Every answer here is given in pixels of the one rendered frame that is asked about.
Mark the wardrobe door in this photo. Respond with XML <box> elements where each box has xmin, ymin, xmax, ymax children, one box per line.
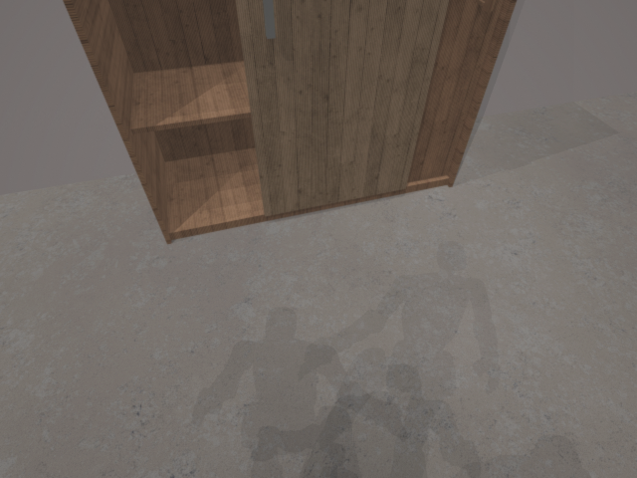
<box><xmin>236</xmin><ymin>0</ymin><xmax>449</xmax><ymax>216</ymax></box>
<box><xmin>407</xmin><ymin>0</ymin><xmax>504</xmax><ymax>182</ymax></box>

